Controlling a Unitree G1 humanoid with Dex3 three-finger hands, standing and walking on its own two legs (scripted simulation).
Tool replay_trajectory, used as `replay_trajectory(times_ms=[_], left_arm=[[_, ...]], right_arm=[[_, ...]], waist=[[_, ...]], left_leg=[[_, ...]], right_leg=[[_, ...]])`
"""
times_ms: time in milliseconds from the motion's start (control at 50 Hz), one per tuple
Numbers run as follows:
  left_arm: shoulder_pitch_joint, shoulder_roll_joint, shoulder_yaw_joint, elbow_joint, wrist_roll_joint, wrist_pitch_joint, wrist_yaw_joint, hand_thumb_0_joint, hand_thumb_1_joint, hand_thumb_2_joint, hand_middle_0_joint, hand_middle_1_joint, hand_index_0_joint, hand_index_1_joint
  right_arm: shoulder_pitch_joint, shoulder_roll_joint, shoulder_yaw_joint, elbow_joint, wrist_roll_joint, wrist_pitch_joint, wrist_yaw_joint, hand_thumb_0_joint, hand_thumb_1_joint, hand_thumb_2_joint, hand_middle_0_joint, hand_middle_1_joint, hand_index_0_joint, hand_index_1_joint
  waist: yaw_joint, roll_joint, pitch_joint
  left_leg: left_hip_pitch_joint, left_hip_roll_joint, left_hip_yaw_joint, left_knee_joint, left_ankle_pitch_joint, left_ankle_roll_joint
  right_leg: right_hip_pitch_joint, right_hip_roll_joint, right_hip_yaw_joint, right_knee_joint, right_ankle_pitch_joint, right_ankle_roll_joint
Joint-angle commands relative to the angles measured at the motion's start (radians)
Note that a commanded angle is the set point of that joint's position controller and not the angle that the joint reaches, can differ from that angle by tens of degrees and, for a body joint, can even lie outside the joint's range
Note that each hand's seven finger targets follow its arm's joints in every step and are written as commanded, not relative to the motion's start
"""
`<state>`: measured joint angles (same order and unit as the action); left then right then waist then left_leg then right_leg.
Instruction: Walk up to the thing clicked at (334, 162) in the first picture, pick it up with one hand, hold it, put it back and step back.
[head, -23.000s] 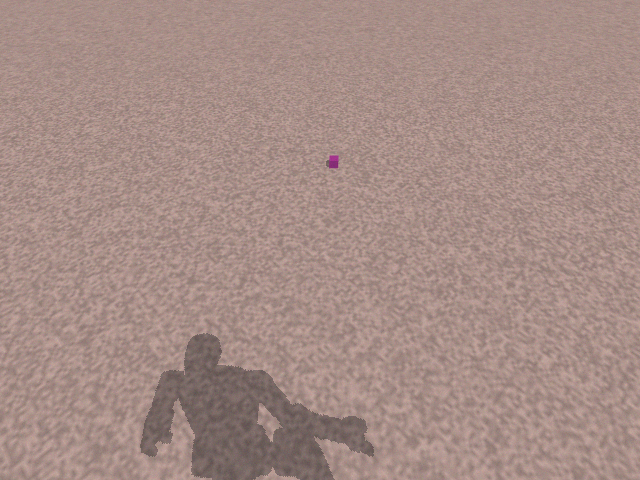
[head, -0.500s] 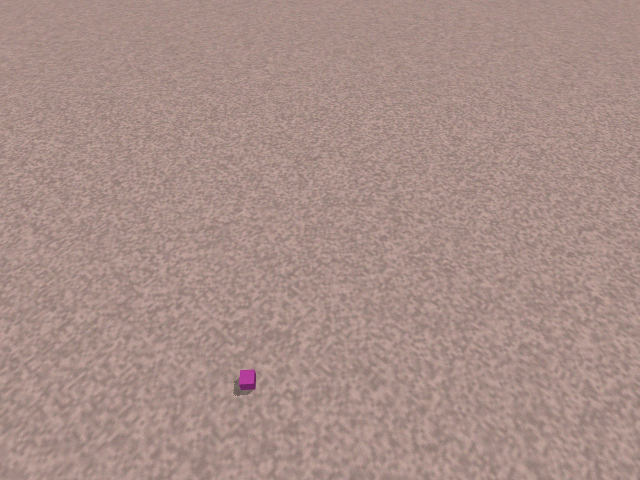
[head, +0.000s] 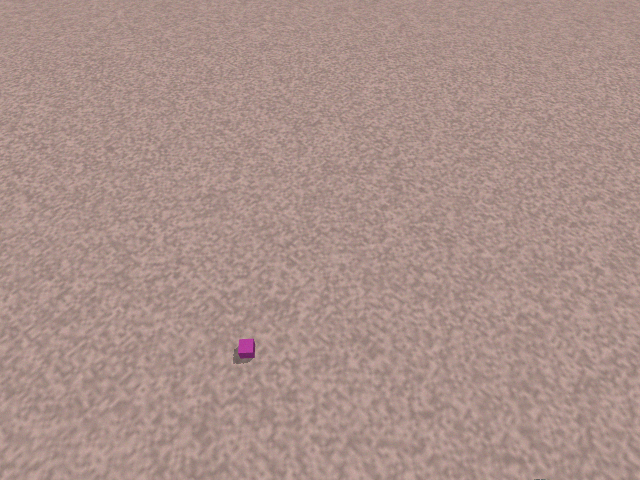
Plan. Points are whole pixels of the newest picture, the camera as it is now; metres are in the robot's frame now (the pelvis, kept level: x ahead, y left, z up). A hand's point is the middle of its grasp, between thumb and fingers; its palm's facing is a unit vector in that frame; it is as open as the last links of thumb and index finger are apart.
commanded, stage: walk up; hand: left
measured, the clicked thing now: (246, 348) +0.58 +0.23 -0.75
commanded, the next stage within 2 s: none
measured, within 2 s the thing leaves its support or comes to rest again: neither
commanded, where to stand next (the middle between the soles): +0.21 -0.04 m, yaw +2 degrees
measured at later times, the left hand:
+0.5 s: hand out of the picture +0.03 +0.30 -0.18, palm faces +0.00 -0.93 -0.36, open 7.3 cm
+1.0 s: hand out of the picture -0.10 +0.29 -0.15, palm faces -0.03 -0.91 -0.41, open 7.4 cm
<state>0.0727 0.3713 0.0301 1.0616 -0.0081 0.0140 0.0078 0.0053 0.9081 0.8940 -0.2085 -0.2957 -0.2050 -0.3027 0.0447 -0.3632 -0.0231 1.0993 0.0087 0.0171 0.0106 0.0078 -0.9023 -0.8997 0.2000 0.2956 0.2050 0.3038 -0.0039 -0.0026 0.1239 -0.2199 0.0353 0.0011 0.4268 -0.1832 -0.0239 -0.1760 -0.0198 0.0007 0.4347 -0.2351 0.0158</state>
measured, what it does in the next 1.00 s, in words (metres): walks backwards: left foot, then right foot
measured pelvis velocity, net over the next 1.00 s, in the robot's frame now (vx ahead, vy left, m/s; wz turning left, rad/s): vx -0.22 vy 0.03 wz -0.04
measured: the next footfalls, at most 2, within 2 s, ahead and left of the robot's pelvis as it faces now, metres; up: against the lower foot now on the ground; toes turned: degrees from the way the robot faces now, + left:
left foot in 0.38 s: -0.08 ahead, +0.14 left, +0.00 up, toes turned +0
right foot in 0.80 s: -0.15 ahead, -0.08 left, +0.00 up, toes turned +0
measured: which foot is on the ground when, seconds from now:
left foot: down 0.00-0.14, up 0.16-0.36, down 0.38-0.84, up 0.86-1.00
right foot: down 0.00-0.40, up 0.42-0.78, down 0.80-1.00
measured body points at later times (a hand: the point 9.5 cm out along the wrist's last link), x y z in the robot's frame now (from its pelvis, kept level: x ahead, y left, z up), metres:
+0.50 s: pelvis -0.10 +0.04 -0.02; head -0.03 +0.07 +0.43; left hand +0.03 +0.35 -0.15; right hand -0.04 -0.27 -0.13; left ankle -0.12 +0.13 -0.74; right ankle -0.06 -0.12 -0.68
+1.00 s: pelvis -0.22 +0.03 -0.01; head -0.17 +0.02 +0.44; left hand -0.10 +0.33 -0.12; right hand -0.11 -0.29 -0.13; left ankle -0.25 +0.16 -0.68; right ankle -0.19 -0.08 -0.74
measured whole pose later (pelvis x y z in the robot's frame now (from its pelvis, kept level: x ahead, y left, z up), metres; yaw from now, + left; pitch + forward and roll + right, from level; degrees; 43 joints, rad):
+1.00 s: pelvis -0.22 +0.03 -0.01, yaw -2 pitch -1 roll +2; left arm 0.15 0.36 0.07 0.81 0.05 0.07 0.00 0.01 0.91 0.89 -0.21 -0.30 -0.21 -0.30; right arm 0.13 -0.38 -0.04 0.86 0.01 0.04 -0.03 0.01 -0.90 -0.90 0.20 0.30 0.21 0.30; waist 0.03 -0.01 0.14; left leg -0.40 -0.09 -0.09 1.05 -0.53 0.00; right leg -0.31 0.00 0.05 0.61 -0.27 -0.04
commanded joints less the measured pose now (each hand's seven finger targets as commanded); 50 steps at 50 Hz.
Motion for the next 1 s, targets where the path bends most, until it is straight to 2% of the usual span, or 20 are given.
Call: replay_trajectory(times_ms=[0,80,120,140,160,220,300,340,360,380,420,480,600,740,780,800,820,840,900,980], left_arm=[[0.011,0.214,0.060,-0.089,0.001,0.007,0.013,0.000,0.900,0.900,-0.200,-0.300,-0.200,-0.300],[0.029,0.228,0.067,-0.118,0.013,0.020,0.009,0.000,0.900,0.900,-0.200,-0.300,-0.200,-0.300],[0.011,0.278,0.084,-0.135,0.021,0.019,0.006,0.000,0.900,0.900,-0.200,-0.300,-0.200,-0.300],[-0.031,0.314,0.092,-0.159,0.031,0.016,0.009,0.000,0.900,0.900,-0.200,-0.300,-0.200,-0.300],[-0.036,0.334,0.100,-0.183,0.047,0.010,0.012,0.000,0.900,0.900,-0.200,-0.300,-0.200,-0.300],[-0.134,0.286,0.099,-0.232,0.051,0.011,0.016,0.000,0.900,0.900,-0.200,-0.300,-0.200,-0.300],[-0.075,0.263,0.095,-0.254,0.045,0.019,0.028,0.000,0.900,0.900,-0.200,-0.300,-0.200,-0.300],[-0.056,0.236,0.085,-0.262,0.019,0.036,0.023,0.000,0.900,0.900,-0.200,-0.300,-0.200,-0.300],[-0.028,0.188,0.074,-0.274,0.010,0.043,0.022,0.000,0.900,0.900,-0.200,-0.300,-0.200,-0.300],[-0.005,0.144,0.067,-0.280,0.008,0.044,0.028,0.000,0.900,0.900,-0.200,-0.300,-0.200,-0.300],[-0.046,0.185,0.077,-0.280,0.026,0.047,0.049,0.000,0.900,0.900,-0.200,-0.300,-0.200,-0.300],[0.018,0.200,0.085,-0.254,0.010,0.051,0.038,0.000,0.900,0.900,-0.200,-0.300,-0.200,-0.300],[0.001,0.179,0.087,-0.296,0.034,0.028,0.029,0.000,0.900,0.900,-0.200,-0.300,-0.200,-0.300],[0.140,0.168,0.091,-0.262,0.044,0.021,0.012,0.000,0.900,0.900,-0.200,-0.300,-0.200,-0.300],[0.166,0.208,0.105,-0.251,0.054,0.013,0.009,0.000,0.900,0.900,-0.200,-0.300,-0.200,-0.300],[0.150,0.263,0.120,-0.265,0.059,0.012,0.007,0.000,0.900,0.900,-0.200,-0.300,-0.200,-0.300],[0.088,0.320,0.128,-0.289,0.044,0.020,0.002,0.000,0.900,0.900,-0.200,-0.300,-0.200,-0.300],[0.028,0.333,0.127,-0.325,0.052,0.015,0.004,0.000,0.900,0.900,-0.200,-0.300,-0.200,-0.300],[-0.006,0.238,0.109,-0.357,0.050,0.018,0.012,0.000,0.900,0.900,-0.200,-0.300,-0.200,-0.300],[0.046,0.217,0.113,-0.385,0.069,0.037,0.011,0.000,0.900,0.900,-0.200,-0.300,-0.200,-0.300]], right_arm=[[-0.007,-0.254,-0.064,-0.086,0.003,0.002,-0.016,0.000,-0.900,-0.900,0.200,0.300,0.200,0.300],[-0.020,-0.253,-0.077,-0.132,-0.002,0.020,-0.016,0.000,-0.900,-0.900,0.200,0.300,0.200,0.300],[-0.024,-0.213,-0.070,-0.149,-0.004,0.029,-0.014,0.000,-0.900,-0.900,0.200,0.300,0.200,0.300],[-0.002,-0.193,-0.068,-0.156,-0.008,0.036,-0.014,0.000,-0.900,-0.900,0.200,0.300,0.200,0.300],[0.028,-0.197,-0.070,-0.165,-0.019,0.043,-0.015,0.000,-0.900,-0.900,0.200,0.300,0.200,0.300],[0.119,-0.226,-0.087,-0.156,-0.001,0.042,-0.006,0.000,-0.900,-0.900,0.200,0.300,0.200,0.300],[0.158,-0.213,-0.079,-0.175,-0.018,0.020,-0.017,0.000,-0.900,-0.900,0.200,0.300,0.200,0.300],[0.174,-0.214,-0.087,-0.166,-0.038,0.003,-0.028,0.000,-0.900,-0.900,0.200,0.300,0.200,0.300],[0.154,-0.266,-0.102,-0.175,-0.051,-0.001,-0.031,0.000,-0.900,-0.900,0.200,0.300,0.200,0.300],[0.132,-0.321,-0.112,-0.197,-0.059,0.000,-0.033,0.000,-0.900,-0.900,0.200,0.300,0.200,0.300],[0.120,-0.384,-0.124,-0.230,-0.045,0.000,-0.035,0.000,-0.900,-0.900,0.200,0.300,0.200,0.300],[0.005,-0.275,-0.096,-0.258,-0.058,-0.004,-0.050,0.000,-0.900,-0.900,0.200,0.300,0.200,0.300],[0.153,-0.235,-0.102,-0.255,-0.030,-0.003,-0.062,0.000,-0.900,-0.900,0.200,0.300,0.200,0.300],[0.068,-0.277,-0.101,-0.310,-0.023,0.011,-0.049,0.000,-0.900,-0.900,0.200,0.300,0.200,0.300],[0.055,-0.251,-0.089,-0.319,-0.013,0.013,-0.044,0.000,-0.900,-0.900,0.200,0.300,0.200,0.300],[0.044,-0.225,-0.080,-0.334,-0.006,0.010,-0.044,0.000,-0.900,-0.900,0.200,0.300,0.200,0.300],[0.037,-0.197,-0.075,-0.332,-0.002,0.013,-0.053,0.000,-0.900,-0.900,0.200,0.300,0.200,0.300],[0.062,-0.213,-0.086,-0.323,-0.002,0.018,-0.061,0.000,-0.900,-0.900,0.200,0.300,0.200,0.300],[0.110,-0.219,-0.076,-0.295,-0.001,0.012,-0.049,0.000,-0.900,-0.900,0.200,0.300,0.200,0.300],[0.154,-0.196,-0.062,-0.303,-0.008,-0.013,-0.067,0.000,-0.900,-0.900,0.200,0.300,0.200,0.300]], waist=[[0.002,0.052,-0.250],[0.010,0.028,-0.235],[0.020,-0.101,-0.184],[0.022,-0.208,-0.157],[0.026,-0.225,-0.139],[-0.032,-0.187,-0.147],[-0.007,-0.188,-0.205],[-0.023,-0.067,-0.203],[0.004,0.090,-0.204],[0.018,0.220,-0.185],[-0.048,0.234,-0.167],[0.037,0.139,-0.122],[-0.041,0.103,-0.160],[0.015,0.142,-0.229],[0.028,0.057,-0.256],[0.026,-0.082,-0.237],[0.043,-0.266,-0.168],[0.035,-0.285,-0.116],[0.002,-0.141,-0.079],[0.035,-0.165,-0.151]], left_leg=[[0.090,0.127,-0.090,0.048,0.409,0.109],[-0.006,0.090,-0.090,0.133,0.192,0.131],[-0.032,-0.040,-0.012,0.321,-0.051,0.064],[-0.082,-0.116,0.005,0.490,-0.321,0.047],[-0.112,-0.104,-0.052,0.613,-0.413,0.046],[-0.081,-0.077,-0.096,0.655,-0.355,0.051],[-0.116,-0.024,-0.055,0.243,-0.271,0.052],[-0.014,-0.003,-0.052,-0.055,0.118,0.049],[0.089,0.107,-0.227,-0.029,0.405,0.073],[0.197,0.215,-0.362,0.007,0.669,0.125],[0.002,0.357,-0.495,-0.053,0.566,0.274],[0.068,0.175,-0.213,0.023,0.562,0.169],[0.284,0.201,-0.229,0.094,0.576,0.236],[0.133,0.214,-0.211,0.148,0.385,0.209],[0.001,0.152,-0.167,0.214,0.252,0.137],[-0.142,0.055,-0.129,0.303,0.089,0.092],[-0.155,-0.112,-0.015,0.494,-0.301,0.038],[-0.130,-0.095,-0.086,0.684,-0.486,0.029],[-0.173,-0.138,-0.125,0.729,-0.381,0.035],[-0.221,-0.115,-0.039,0.483,-0.346,0.010]], right_leg=[[0.012,-0.067,0.029,0.109,0.309,-0.065],[-0.040,-0.101,0.092,0.121,0.199,-0.114],[-0.120,-0.228,0.216,-0.038,0.253,-0.187],[-0.150,-0.326,0.314,-0.104,0.292,-0.255],[-0.190,-0.376,0.364,-0.106,0.312,-0.303],[-0.216,-0.289,0.218,-0.030,0.288,-0.253],[0.021,-0.248,0.202,0.126,0.378,-0.175],[0.002,-0.156,0.114,0.284,0.351,-0.111],[-0.143,-0.037,0.058,0.418,0.167,-0.070],[-0.369,0.104,0.048,0.536,-0.337,-0.049],[-0.308,0.119,0.190,0.713,-0.426,-0.026],[-0.374,0.128,0.220,0.815,-0.253,-0.036],[-0.367,0.091,0.134,0.554,-0.253,0.016],[-0.080,0.042,0.029,0.094,-0.074,-0.038],[0.059,-0.016,0.108,0.022,0.167,-0.078],[0.089,-0.131,0.272,0.028,0.273,-0.146],[-0.064,-0.303,0.433,-0.050,0.354,-0.301],[-0.202,-0.383,0.508,-0.080,0.384,-0.352],[-0.155,-0.224,0.265,-0.013,0.460,-0.266],[0.067,-0.144,0.174,0.081,0.528,-0.218]])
